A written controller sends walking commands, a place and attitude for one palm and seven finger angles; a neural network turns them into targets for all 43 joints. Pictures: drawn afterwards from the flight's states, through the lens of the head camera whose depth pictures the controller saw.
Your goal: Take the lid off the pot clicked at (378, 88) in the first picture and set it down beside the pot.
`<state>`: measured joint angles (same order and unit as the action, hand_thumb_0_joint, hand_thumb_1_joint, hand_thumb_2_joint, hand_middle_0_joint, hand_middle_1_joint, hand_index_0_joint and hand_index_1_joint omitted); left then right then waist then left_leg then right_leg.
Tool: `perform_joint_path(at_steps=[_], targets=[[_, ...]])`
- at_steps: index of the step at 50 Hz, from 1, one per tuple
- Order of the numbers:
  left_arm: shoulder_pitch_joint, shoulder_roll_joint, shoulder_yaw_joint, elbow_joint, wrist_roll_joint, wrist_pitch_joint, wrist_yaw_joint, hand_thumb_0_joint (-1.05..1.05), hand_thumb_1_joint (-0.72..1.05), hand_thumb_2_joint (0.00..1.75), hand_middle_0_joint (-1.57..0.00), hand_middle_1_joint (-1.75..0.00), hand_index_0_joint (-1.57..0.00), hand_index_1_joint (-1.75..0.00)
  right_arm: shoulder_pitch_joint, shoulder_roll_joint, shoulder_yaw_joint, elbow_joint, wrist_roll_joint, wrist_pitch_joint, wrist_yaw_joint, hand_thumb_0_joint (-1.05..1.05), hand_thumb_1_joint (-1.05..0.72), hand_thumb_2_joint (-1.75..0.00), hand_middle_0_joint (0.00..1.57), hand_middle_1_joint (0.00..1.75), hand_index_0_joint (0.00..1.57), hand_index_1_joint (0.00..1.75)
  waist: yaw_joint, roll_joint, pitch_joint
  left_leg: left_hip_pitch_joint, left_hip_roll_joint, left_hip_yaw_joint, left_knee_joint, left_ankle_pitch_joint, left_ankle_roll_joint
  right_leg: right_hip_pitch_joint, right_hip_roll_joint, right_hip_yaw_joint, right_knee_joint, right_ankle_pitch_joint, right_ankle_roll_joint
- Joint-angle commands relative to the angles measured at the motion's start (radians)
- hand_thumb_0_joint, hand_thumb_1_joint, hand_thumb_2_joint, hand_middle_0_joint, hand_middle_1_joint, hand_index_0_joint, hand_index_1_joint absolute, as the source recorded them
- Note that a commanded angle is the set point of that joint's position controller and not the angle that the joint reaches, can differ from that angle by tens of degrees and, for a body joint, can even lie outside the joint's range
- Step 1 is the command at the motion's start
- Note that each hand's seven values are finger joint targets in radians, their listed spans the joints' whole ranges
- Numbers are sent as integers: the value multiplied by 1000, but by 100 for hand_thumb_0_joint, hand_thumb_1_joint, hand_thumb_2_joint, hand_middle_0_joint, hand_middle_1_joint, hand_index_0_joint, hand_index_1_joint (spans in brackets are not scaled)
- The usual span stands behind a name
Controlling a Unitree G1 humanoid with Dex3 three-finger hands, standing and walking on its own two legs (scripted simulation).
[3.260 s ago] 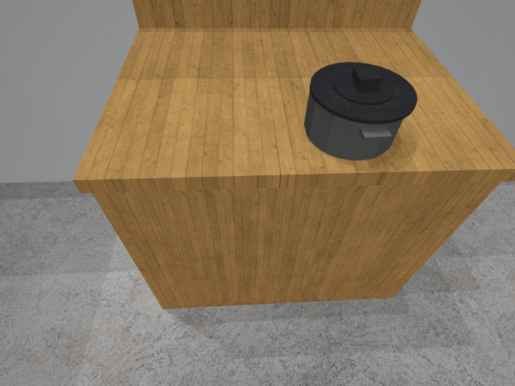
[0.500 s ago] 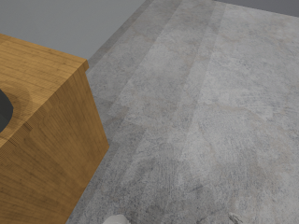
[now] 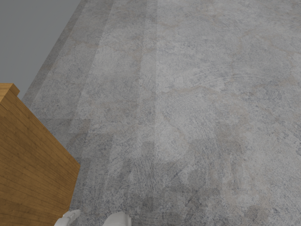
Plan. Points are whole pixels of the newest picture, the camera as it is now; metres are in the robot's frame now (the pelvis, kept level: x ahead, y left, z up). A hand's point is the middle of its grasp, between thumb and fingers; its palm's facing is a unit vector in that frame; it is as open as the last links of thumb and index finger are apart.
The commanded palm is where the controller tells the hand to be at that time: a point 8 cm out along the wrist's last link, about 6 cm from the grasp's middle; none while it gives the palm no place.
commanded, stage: walk to a spot facing it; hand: left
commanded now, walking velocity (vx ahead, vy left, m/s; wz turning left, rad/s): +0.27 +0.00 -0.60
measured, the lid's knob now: out of the picture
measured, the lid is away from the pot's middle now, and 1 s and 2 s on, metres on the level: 0.00 0.00 0.00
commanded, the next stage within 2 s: turn to face it in 0.90 s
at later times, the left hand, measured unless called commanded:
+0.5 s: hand (116, 182) +0.26 +0.13 -0.15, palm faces -0.33 -0.93 -0.15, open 7.4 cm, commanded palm none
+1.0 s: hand (152, 148) +0.39 +0.02 -0.16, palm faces -0.43 -0.88 -0.19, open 7.3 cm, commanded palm none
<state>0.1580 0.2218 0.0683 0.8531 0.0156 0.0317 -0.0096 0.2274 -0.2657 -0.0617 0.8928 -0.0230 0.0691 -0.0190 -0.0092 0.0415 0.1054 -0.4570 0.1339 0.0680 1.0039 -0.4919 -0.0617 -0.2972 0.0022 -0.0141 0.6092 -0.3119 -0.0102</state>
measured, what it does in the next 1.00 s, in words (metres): walks ahead, turning right: left foot, then right foot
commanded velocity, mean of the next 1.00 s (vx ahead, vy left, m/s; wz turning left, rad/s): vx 0.29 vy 0.00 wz -0.41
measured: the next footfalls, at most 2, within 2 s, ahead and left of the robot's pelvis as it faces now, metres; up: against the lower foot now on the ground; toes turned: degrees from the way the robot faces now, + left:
left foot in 0.22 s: +0.10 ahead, +0.13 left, +0.00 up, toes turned -3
right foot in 0.62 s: +0.23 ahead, -0.22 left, +0.00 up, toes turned -32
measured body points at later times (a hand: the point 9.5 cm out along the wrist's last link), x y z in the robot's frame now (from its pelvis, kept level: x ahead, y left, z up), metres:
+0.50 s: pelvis +0.10 -0.02 +0.02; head +0.14 -0.01 +0.46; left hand +0.28 +0.18 -0.13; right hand -0.01 -0.22 -0.12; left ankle +0.06 +0.13 -0.73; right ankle +0.14 -0.18 -0.67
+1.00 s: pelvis +0.26 -0.13 +0.01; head +0.28 -0.12 +0.46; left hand +0.41 +0.07 -0.15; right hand +0.25 -0.40 -0.11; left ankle +0.42 -0.07 -0.70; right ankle +0.20 -0.20 -0.73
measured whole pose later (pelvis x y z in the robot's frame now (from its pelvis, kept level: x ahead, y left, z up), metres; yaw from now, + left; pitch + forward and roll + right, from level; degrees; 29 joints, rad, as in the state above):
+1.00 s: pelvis +0.26 -0.13 +0.01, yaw -31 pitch -1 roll -1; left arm 0.28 0.22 0.07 1.00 0.02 -0.04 -0.01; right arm 0.16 -0.18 -0.05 0.90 -0.03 -0.03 0.01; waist 0.03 -0.02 0.04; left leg -0.49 0.12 0.10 0.72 -0.23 -0.05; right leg -0.16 0.05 -0.04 0.46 -0.28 -0.05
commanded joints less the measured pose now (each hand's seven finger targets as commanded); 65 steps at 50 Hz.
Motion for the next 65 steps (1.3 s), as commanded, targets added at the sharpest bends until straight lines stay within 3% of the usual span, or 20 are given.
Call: perform_joint_path(at_steps=[1,5,8,9,10,11,12,17,27,30,31,32,34,38,47,51,53,54,60,65], targets=[[51,207,51,-54,9,-17,18,0,90,90,-20,-30,-20,-30,-46,-50,-16,-109,-1,-59,13,0,-90,-90,20,30,20,30,41,-215,-140,-79,-37,-2,-35,39,-16,136,-234,317,-265,142,-183],[57,230,54,-42,9,-25,5,0,90,90,-20,-30,-20,-30,-39,-41,-17,-115,4,-82,23,0,-90,-90,20,30,20,30,41,-225,-85,17,-84,17,-194,38,3,50,-224,394,-318,-124,-188],[7,204,50,-50,5,-25,-2,0,90,90,-20,-30,-20,-30,94,-34,-17,-77,3,-101,14,0,-90,-90,20,30,20,30,-32,-189,-80,295,-115,40,-464,133,17,-123,-148,369,-235,-227,-134],[-7,161,39,-66,1,-22,-11,0,90,90,-20,-30,-20,-30,177,-78,-25,-54,2,-107,0,0,-90,-90,20,30,20,30,-69,-85,-93,459,-57,-29,-578,53,37,-259,-74,306,-106,-255,-87],[-24,80,24,-100,-5,-18,-23,0,90,90,-20,-30,-20,-30,279,-183,-45,-35,-16,-112,-9,0,-90,-90,20,30,20,30,-119,243,-99,555,211,-400,-770,-256,121,-454,79,147,229,-295,-22],[-71,83,27,-143,-2,-30,-30,0,90,90,-20,-30,-20,-30,299,-229,-38,-40,-16,-115,-18,0,-90,-90,20,30,20,30,-107,234,-38,457,398,-609,-899,-375,217,-521,28,71,414,-263,8],[-85,105,31,-138,10,-38,-37,0,90,90,-20,-30,-20,-30,246,-213,-32,-56,-15,-115,-9,0,-90,-90,20,30,20,30,-84,150,-16,380,412,-647,-902,-379,258,-519,-37,99,519,-208,4],[-25,50,25,-49,13,-21,-64,0,90,90,-20,-30,-20,-30,153,-69,8,-40,0,-138,-9,0,-90,-90,20,30,20,30,-8,112,-4,359,196,-79,-814,178,153,-454,-94,19,566,50,41],[-188,21,3,-71,12,-31,-67,0,90,90,-20,-30,-20,-30,278,-85,-10,45,-12,-136,4,0,-90,-90,20,30,20,30,-52,113,-14,422,228,174,-689,538,131,-231,-52,-141,69,66,9],[148,125,34,34,13,-64,-51,0,90,90,-20,-30,-20,-30,235,-95,-14,32,0,-138,14,0,-90,-90,20,30,20,30,123,-18,-221,195,177,253,-190,748,63,392,15,-151,-50,72,-72],[302,269,75,63,11,-78,-32,0,90,90,-20,-30,-20,-30,234,-30,1,-15,21,-139,22,0,-90,-90,20,30,20,30,181,-278,-370,-164,44,248,167,95,6,703,-308,328,-138,17,-194],[364,328,86,90,-18,-68,-16,0,90,90,-20,-30,-20,-30,101,-23,2,-65,22,-134,13,0,-90,-90,20,30,20,30,192,-282,-344,-317,-2,87,379,-148,6,650,-469,610,-285,158,-256],[195,246,66,43,-13,-60,-1,0,90,90,-20,-30,-20,-30,70,-33,-9,-39,14,-132,9,0,-90,-90,20,30,20,30,117,-195,-215,-272,70,-25,403,34,22,330,-398,497,-355,-147,-241],[46,134,37,27,12,-81,15,0,90,90,-20,-30,-20,-30,150,14,-6,31,-9,-101,12,0,-90,-90,20,30,20,30,-7,-144,-135,-100,68,-2,133,141,0,60,-259,209,-361,90,-194],[111,137,30,75,9,-90,7,0,90,90,-20,-30,-20,-30,-17,29,-6,-31,-1,-119,34,0,-90,-90,20,30,20,30,19,-139,-59,16,-20,16,-264,266,16,27,-234,224,-372,28,-182],[119,108,25,87,-1,-83,7,0,90,90,-20,-30,-20,-30,73,3,-5,16,-2,-137,19,0,-90,-90,20,30,20,30,-31,-86,-64,270,-61,38,-493,311,35,4,-164,148,-194,149,-122],[201,15,5,85,-9,-83,3,0,90,90,-20,-30,-20,-30,246,-154,-34,55,-18,-139,5,0,-90,-90,20,30,20,30,-64,280,-183,540,274,-417,-673,445,208,-230,21,-67,314,-141,-8],[173,44,-1,72,1,-89,9,0,90,90,-20,-30,-20,-30,250,-147,-25,52,-11,-117,5,0,-90,-90,20,30,20,30,-69,201,-161,473,314,-487,-713,471,283,-269,13,-21,467,-301,-4],[153,30,0,114,4,-46,18,0,90,90,-20,-30,-20,-30,59,-43,8,41,10,-124,-10,0,-90,-90,20,30,20,30,32,71,-164,265,115,-226,-700,782,227,-169,-72,10,443,-74,64],[80,27,17,60,3,-17,25,0,90,90,-20,-30,-20,-30,64,-76,-22,36,4,-92,-7,0,-90,-90,20,30,20,30,7,89,-150,247,98,-281,-706,580,237,-181,-56,-2,331,-73,89]])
